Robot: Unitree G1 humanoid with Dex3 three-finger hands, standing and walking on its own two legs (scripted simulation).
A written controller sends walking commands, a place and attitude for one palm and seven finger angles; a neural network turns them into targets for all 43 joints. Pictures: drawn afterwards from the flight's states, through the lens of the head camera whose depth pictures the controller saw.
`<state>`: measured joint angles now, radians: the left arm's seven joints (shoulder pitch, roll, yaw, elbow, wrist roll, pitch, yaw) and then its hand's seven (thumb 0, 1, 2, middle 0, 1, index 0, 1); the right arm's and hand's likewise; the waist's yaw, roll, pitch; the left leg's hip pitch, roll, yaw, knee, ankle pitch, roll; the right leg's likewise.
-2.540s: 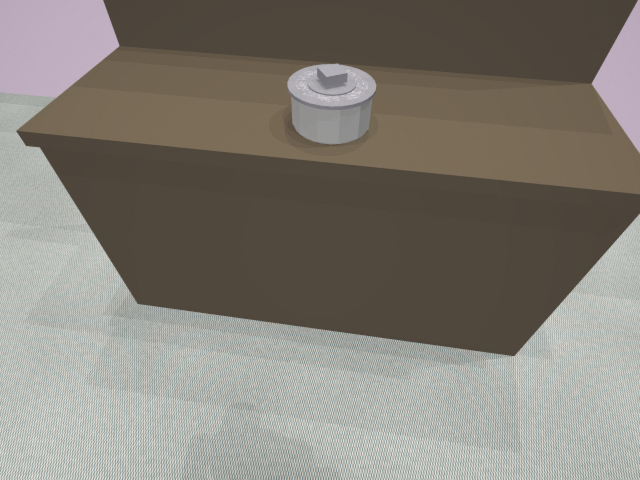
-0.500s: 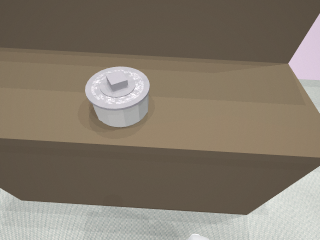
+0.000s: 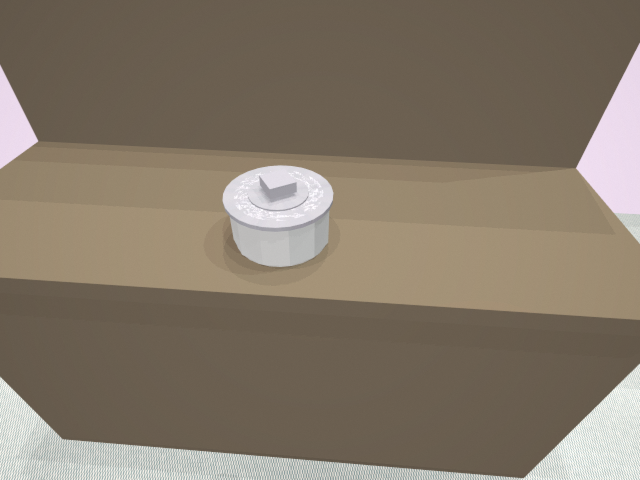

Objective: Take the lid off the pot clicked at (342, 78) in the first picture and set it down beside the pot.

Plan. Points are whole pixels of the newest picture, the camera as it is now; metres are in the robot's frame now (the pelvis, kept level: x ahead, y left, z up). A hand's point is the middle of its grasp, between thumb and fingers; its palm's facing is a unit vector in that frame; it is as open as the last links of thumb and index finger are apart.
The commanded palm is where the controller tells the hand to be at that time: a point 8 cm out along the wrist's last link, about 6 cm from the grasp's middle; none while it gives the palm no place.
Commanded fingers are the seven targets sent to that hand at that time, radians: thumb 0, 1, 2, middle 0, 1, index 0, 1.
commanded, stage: come to a stop and stand still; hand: left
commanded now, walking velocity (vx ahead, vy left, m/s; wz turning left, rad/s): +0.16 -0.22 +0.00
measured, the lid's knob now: (277, 183) +0.55 +0.11 +0.12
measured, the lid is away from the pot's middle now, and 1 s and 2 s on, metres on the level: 0.00 0.00 0.00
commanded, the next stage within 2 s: look again from close up in 0.42 s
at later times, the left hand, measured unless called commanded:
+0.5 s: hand out of the picture -0.02 +0.16 -0.14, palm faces +0.03 -0.98 -0.19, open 7.4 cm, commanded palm none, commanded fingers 0.00 0.90 0.90 -0.20 -0.30 -0.20 -0.30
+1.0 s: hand out of the picture +0.06 +0.18 -0.15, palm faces +0.02 -0.97 -0.22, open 7.3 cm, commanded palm none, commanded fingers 0.00 0.90 0.90 -0.20 -0.30 -0.20 -0.30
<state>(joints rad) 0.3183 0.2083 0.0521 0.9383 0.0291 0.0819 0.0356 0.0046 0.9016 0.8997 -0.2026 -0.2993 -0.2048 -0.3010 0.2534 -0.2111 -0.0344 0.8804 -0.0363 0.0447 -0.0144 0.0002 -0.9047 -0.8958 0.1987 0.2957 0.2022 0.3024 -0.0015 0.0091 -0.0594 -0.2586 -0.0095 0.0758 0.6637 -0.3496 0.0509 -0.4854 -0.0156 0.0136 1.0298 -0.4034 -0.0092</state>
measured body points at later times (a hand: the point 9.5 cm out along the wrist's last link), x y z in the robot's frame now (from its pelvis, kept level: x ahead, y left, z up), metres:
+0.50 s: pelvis -0.01 -0.01 +0.02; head +0.00 -0.02 +0.47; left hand -0.02 +0.21 -0.13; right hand -0.02 -0.24 -0.14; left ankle +0.00 +0.12 -0.71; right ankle -0.02 -0.07 -0.72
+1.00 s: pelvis +0.03 +0.00 +0.02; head +0.04 -0.01 +0.47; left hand +0.06 +0.23 -0.13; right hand +0.03 -0.22 -0.14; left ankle +0.00 +0.12 -0.72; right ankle -0.02 -0.07 -0.72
